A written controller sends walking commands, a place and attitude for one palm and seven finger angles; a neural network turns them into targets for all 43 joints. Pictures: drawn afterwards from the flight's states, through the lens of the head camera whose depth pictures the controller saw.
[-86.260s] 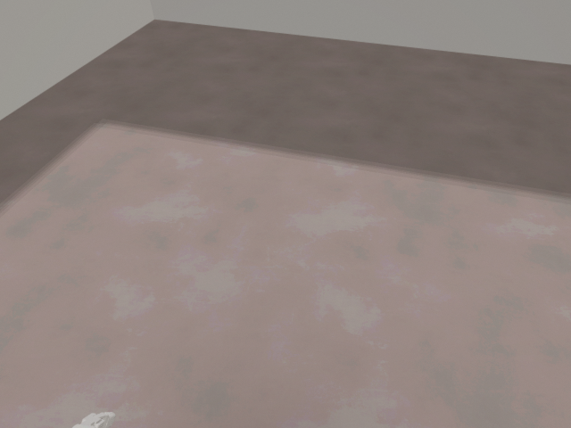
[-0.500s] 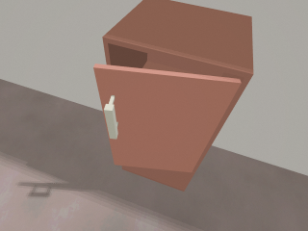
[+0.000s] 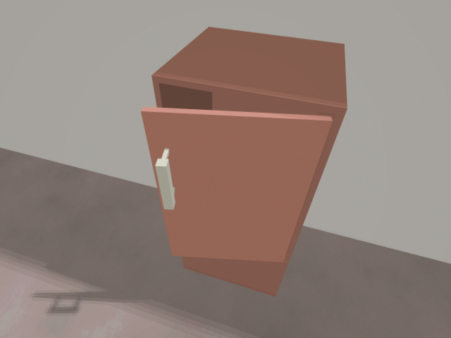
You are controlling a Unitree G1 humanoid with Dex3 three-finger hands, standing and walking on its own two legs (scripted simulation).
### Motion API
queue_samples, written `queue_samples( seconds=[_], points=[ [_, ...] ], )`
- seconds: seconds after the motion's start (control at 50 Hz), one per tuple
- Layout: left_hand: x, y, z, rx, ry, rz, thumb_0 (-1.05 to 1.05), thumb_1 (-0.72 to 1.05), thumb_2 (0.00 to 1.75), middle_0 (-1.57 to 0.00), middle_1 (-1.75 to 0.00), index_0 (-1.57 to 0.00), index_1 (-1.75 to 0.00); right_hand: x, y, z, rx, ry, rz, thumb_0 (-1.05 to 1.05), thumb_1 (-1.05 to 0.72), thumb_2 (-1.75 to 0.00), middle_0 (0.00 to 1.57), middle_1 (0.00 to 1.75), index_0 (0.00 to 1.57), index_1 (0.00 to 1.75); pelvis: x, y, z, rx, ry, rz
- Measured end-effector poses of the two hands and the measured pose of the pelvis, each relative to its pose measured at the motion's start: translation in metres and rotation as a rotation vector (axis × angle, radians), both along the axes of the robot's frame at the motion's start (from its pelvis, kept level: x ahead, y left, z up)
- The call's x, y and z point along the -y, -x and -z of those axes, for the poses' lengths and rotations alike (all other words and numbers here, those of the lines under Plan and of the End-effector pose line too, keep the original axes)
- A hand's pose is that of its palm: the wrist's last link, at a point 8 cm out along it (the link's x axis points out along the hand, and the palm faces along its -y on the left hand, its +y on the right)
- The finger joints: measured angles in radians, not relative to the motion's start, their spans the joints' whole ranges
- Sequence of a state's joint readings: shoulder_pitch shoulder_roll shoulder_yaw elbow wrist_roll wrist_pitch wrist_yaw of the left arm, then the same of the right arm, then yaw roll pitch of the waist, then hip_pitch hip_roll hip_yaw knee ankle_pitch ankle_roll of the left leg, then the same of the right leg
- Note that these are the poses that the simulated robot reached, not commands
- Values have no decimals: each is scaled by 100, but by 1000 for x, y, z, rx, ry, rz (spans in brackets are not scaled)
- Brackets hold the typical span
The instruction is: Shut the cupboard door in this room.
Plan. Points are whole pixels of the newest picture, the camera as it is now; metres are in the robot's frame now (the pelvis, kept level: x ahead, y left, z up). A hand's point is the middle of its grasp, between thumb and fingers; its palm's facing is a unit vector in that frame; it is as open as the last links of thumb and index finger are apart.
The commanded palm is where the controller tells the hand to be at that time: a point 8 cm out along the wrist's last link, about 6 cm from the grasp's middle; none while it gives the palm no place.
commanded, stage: come to a stop and stand still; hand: left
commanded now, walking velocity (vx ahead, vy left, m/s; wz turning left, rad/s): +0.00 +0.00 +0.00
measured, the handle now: (168, 179) +0.47 +0.16 +0.00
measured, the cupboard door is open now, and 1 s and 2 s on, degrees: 14 14 14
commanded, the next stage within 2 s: look again from close up in 0.36 s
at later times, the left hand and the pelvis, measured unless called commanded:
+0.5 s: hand out of the picture -0.05 +0.18 -0.17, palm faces +0.03 -0.99 -0.16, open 7.3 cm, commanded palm none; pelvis -0.02 +0.02 +0.01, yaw -1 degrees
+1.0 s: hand out of the picture -0.03 +0.19 -0.17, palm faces +0.02 -0.99 -0.13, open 7.4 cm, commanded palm none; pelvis +0.00 +0.05 +0.01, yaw -1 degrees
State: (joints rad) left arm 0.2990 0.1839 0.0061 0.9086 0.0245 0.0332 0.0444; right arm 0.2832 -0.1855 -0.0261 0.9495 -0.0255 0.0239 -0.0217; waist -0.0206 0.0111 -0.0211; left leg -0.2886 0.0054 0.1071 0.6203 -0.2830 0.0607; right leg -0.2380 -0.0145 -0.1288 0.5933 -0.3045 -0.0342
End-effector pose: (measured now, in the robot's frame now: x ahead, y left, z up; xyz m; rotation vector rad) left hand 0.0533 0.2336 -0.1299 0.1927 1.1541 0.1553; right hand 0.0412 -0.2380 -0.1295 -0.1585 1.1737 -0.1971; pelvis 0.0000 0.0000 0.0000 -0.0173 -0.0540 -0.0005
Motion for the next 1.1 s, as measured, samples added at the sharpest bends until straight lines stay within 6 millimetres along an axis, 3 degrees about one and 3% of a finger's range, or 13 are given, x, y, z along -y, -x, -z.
queue_samples(
  seconds=[0.14,0.28,0.42,0.56,0.76,1.1],
  points=[
    [2,2,1,4,37,17,0,91,90,-20,-30,-20,-30,-17,54,2,-116,-18,17,0,-91,-89,20,30,20,29,-8,12,-3,-7,1,3],
    [-6,41,0,-93,27,-17,0,92,90,-20,-30,-20,-30,-36,82,4,-209,-63,20,0,-91,-89,20,30,20,29,-14,19,-8,-23,-4,3],
    [-2,88,6,-222,50,-49,0,91,90,-20,-30,-20,-30,-44,75,3,-199,-71,27,0,-91,-89,20,30,20,29,-17,18,-9,-25,-1,8],
    [9,108,11,-277,100,-64,0,91,90,-20,-30,-20,-30,-45,64,-1,-190,-45,25,1,-92,-89,20,30,20,29,-24,15,-10,-26,3,10],
    [10,103,13,-277,131,-64,0,91,90,-20,-30,-20,-30,-54,56,-4,-187,-30,29,1,-93,-89,20,30,20,29,-36,10,-12,-26,4,11],
    [-20,85,11,-283,96,-48,0,91,90,-20,-30,-20,-30,-82,62,-2,-225,-60,61,1,-92,-89,20,30,20,29,-54,0,-13,-24,-2,23]
  ],
)
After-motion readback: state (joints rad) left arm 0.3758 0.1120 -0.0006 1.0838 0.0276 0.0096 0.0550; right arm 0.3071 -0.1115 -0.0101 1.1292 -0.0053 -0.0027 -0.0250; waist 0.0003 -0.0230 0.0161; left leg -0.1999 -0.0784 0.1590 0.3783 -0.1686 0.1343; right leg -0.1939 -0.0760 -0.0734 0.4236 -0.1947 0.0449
